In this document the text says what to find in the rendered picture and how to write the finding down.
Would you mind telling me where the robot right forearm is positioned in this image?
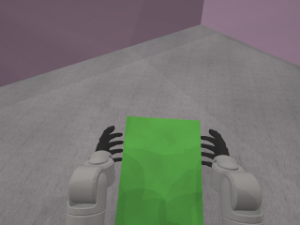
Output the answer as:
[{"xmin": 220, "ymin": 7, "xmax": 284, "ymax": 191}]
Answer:
[{"xmin": 210, "ymin": 155, "xmax": 264, "ymax": 225}]

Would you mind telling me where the carton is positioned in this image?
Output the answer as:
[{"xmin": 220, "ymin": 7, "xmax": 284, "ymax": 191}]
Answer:
[{"xmin": 115, "ymin": 116, "xmax": 203, "ymax": 225}]

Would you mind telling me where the left robot hand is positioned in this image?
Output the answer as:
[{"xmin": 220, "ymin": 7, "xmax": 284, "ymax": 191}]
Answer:
[{"xmin": 95, "ymin": 126, "xmax": 124, "ymax": 162}]

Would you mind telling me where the robot left forearm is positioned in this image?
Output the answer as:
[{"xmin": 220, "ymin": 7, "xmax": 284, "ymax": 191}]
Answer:
[{"xmin": 65, "ymin": 150, "xmax": 115, "ymax": 225}]

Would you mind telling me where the right robot hand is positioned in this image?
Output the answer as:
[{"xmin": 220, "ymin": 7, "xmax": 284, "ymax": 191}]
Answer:
[{"xmin": 201, "ymin": 129, "xmax": 230, "ymax": 167}]

